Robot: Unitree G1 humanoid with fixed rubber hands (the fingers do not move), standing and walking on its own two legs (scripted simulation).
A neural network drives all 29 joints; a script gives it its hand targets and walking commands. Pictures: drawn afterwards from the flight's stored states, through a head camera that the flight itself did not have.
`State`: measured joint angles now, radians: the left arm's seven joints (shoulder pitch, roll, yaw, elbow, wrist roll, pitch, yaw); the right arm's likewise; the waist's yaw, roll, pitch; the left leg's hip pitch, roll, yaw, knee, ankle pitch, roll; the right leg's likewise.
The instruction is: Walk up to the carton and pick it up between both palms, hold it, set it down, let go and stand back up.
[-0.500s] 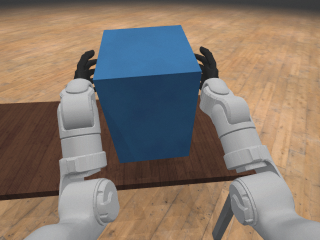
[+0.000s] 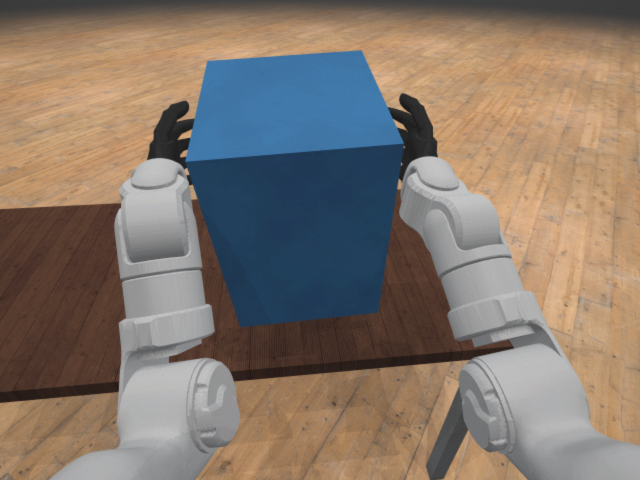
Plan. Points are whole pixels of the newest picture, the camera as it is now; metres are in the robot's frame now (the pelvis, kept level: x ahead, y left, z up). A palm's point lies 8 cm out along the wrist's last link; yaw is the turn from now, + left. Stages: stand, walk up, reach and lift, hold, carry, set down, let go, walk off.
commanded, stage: hold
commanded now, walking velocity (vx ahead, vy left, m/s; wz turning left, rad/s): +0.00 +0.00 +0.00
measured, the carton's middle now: (298, 195) +0.38 +0.01 +0.22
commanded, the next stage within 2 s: none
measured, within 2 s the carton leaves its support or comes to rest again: neither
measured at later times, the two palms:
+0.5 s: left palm (169, 171) +0.36 +0.14 +0.27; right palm (417, 164) +0.36 -0.13 +0.27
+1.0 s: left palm (164, 175) +0.36 +0.15 +0.27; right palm (410, 162) +0.36 -0.12 +0.27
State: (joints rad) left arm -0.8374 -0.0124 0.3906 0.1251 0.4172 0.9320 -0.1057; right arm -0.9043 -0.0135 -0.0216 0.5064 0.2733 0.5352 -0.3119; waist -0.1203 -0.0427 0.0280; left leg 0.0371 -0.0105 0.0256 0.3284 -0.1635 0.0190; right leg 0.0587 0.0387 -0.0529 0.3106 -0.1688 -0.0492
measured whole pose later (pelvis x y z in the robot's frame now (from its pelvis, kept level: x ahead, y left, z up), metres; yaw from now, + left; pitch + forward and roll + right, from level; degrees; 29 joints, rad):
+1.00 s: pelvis -0.01 +0.00 +0.00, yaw +1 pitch -12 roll +0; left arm -0.87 0.01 0.39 0.15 0.41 0.91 -0.11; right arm -0.94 -0.01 -0.04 0.53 0.27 0.52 -0.31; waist -0.12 -0.07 0.06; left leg 0.02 -0.01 0.00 0.34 -0.16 0.01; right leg 0.07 0.04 -0.07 0.30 -0.16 -0.06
